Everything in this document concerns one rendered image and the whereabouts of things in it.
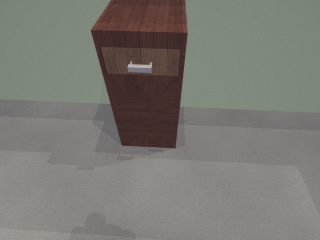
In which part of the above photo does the cabinet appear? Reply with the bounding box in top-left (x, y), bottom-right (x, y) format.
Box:
top-left (91, 0), bottom-right (188, 149)

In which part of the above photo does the drawer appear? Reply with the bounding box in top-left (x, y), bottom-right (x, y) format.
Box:
top-left (101, 47), bottom-right (181, 76)

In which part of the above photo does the handle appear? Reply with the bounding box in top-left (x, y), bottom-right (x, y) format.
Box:
top-left (127, 61), bottom-right (152, 73)

